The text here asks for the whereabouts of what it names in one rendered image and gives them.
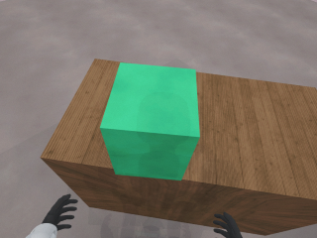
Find right robot hand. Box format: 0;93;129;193
213;211;243;238

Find pedestal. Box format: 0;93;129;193
40;59;317;236

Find carton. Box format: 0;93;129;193
100;62;200;180

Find robot left forearm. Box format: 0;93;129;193
26;223;57;238

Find left robot hand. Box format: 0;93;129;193
42;194;78;231

